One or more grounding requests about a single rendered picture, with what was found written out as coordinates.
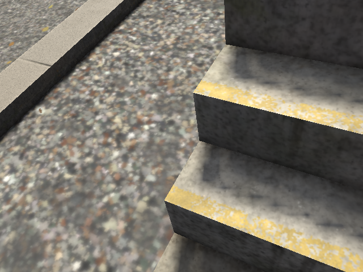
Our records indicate stairs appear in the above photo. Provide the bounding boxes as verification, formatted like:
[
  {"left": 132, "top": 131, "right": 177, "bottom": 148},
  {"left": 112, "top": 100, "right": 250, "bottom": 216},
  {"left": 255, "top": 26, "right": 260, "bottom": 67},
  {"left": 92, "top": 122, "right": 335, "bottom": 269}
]
[{"left": 153, "top": 0, "right": 363, "bottom": 272}]

